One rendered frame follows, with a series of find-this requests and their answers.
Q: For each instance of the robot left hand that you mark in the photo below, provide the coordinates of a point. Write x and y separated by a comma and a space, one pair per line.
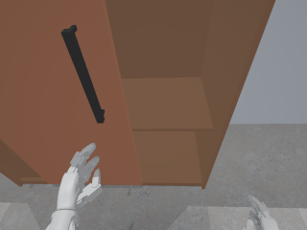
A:
73, 180

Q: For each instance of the handle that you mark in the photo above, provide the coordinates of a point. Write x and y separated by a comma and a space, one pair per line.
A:
76, 55

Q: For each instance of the wardrobe door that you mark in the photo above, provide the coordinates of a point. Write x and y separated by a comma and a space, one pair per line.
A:
45, 116
11, 159

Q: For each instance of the robot right hand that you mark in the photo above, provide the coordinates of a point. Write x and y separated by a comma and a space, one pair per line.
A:
262, 219

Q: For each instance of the robot left forearm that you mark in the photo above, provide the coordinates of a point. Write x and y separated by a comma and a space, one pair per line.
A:
64, 219

